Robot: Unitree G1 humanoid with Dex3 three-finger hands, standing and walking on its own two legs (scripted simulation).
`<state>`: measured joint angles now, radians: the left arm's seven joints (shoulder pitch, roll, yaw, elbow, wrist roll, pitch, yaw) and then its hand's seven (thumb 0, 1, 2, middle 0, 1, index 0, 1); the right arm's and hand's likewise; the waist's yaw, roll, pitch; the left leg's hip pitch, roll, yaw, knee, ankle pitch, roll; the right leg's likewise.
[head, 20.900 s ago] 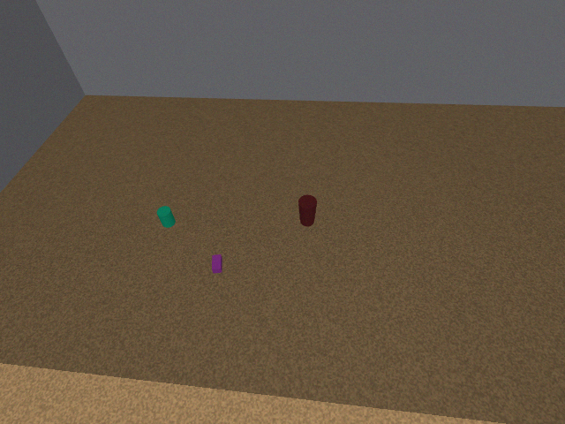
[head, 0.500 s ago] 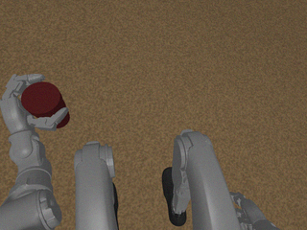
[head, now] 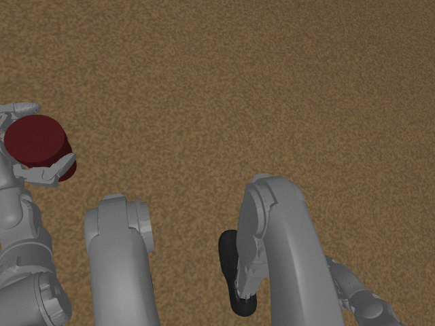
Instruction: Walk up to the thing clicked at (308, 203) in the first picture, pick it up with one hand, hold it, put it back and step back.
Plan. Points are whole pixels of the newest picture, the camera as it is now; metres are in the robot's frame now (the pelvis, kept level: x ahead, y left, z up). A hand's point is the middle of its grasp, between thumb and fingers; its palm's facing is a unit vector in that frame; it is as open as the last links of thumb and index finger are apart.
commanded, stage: crouch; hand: left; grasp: from the side
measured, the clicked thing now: (48, 154) +0.42 +0.27 -0.12
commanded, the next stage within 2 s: lower in 0.02 s
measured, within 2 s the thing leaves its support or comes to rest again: rests again in 1.38 s
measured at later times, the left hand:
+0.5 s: hand (55, 154) +0.43 +0.27 -0.15, palm faces +0.30 -0.95 -0.02, open 10.8 cm
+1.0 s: hand (58, 158) +0.43 +0.27 -0.18, palm faces +0.34 -0.94 -0.01, open 10.8 cm
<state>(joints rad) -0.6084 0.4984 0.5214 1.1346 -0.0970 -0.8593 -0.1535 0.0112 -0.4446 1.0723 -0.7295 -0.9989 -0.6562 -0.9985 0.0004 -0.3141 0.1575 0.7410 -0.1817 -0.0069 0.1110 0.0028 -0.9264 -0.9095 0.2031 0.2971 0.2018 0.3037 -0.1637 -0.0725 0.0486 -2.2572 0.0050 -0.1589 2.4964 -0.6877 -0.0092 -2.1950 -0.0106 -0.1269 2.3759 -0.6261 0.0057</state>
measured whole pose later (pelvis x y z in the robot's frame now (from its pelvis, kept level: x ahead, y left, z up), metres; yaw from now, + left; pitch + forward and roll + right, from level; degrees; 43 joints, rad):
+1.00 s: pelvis -0.01 +0.01 -0.03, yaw -6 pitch +15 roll -15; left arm -0.61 0.73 0.58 1.35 -0.08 -1.05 -0.02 0.01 -0.45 1.08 -0.74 -0.99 -0.67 -0.98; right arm -0.14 -0.37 0.41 0.63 -0.32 -0.01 0.15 0.00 -0.92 -0.90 0.21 0.30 0.20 0.30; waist -0.24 -0.22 0.27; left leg -2.23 0.00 -0.30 2.64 -0.70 0.00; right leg -2.11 0.03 -0.23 2.41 -0.58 0.04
